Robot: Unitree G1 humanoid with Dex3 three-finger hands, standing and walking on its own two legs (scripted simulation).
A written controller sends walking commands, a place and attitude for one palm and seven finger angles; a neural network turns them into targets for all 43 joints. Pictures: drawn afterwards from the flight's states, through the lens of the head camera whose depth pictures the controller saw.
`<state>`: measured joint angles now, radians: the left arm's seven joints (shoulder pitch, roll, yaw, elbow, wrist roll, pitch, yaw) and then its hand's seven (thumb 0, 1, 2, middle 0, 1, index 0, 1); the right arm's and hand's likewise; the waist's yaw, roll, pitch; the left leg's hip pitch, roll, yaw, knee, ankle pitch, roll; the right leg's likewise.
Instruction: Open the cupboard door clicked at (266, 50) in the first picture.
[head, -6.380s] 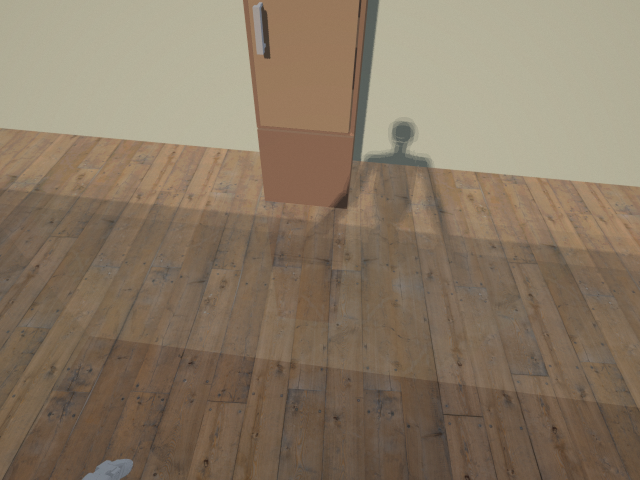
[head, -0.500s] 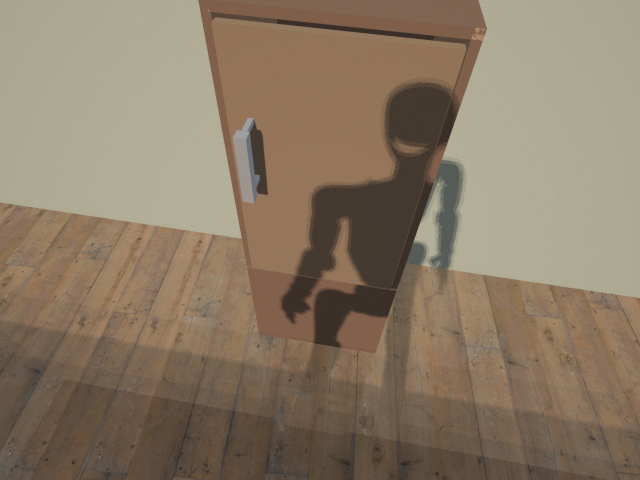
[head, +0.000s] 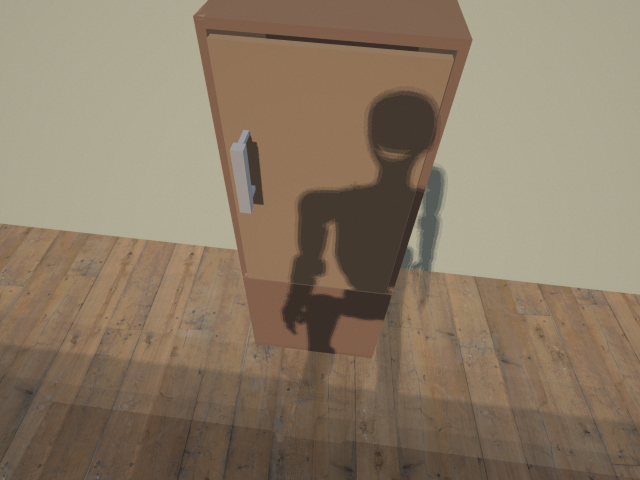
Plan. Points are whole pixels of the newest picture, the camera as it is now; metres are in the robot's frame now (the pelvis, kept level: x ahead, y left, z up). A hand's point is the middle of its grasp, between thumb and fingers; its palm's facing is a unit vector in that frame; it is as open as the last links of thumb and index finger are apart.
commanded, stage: look again from close up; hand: left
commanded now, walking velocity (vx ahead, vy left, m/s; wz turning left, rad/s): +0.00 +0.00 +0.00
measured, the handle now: (245, 172) +0.60 +0.18 +0.03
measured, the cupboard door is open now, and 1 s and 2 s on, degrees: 0 0 0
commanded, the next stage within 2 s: shuffle to correct the standing spot in 0.46 s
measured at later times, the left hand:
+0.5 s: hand out of the picture +0.01 +0.16 -0.17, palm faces +0.02 -0.97 -0.23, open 7.3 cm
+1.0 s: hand out of the picture +0.04 +0.16 -0.19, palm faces +0.03 -0.98 -0.19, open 7.4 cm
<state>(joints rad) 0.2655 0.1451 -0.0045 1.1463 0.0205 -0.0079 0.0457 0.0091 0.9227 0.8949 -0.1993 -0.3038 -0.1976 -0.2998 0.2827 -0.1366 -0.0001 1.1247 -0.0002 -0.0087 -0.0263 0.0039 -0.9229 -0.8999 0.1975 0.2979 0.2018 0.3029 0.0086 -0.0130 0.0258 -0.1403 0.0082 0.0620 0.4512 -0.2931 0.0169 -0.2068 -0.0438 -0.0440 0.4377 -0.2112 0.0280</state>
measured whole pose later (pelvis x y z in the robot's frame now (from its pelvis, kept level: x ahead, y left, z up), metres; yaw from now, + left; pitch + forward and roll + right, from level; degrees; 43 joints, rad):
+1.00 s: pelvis +0.05 -0.01 -0.01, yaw -2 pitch +0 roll +0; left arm 0.29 0.14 0.03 1.11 0.02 -0.01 0.02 0.00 0.91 0.89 -0.20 -0.30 -0.20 -0.30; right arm 0.34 -0.14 0.00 1.10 -0.01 -0.04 -0.04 0.00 -0.91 -0.90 0.20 0.30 0.20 0.30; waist 0.02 0.00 0.05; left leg -0.12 0.03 0.10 0.54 -0.42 0.00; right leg -0.24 -0.04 -0.03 0.61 -0.37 0.01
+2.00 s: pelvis -0.05 +0.01 -0.01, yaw +1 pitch -2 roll -1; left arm 0.43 0.15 0.01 1.06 0.03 0.01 0.02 0.00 0.91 0.90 -0.20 -0.30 -0.20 -0.30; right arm 0.31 -0.18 -0.02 1.04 -0.02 0.02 -0.01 0.00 -0.92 -0.90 0.20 0.30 0.20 0.30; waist 0.02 0.00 0.00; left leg -0.34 -0.03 0.06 0.51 -0.21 0.07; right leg -0.29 -0.02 -0.02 0.51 -0.26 0.00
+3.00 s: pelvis -0.15 +0.03 +0.00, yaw +0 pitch +0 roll -1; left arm 0.35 0.13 0.03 1.05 0.02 -0.02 0.02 0.00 0.92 0.90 -0.20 -0.30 -0.19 -0.30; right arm 0.42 -0.11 -0.02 1.12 -0.02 0.01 -0.01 0.00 -0.91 -0.90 0.20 0.30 0.20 0.30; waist -0.02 0.00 -0.02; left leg -0.36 0.00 0.06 0.65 -0.35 0.03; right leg -0.11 0.03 -0.06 0.43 -0.33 -0.04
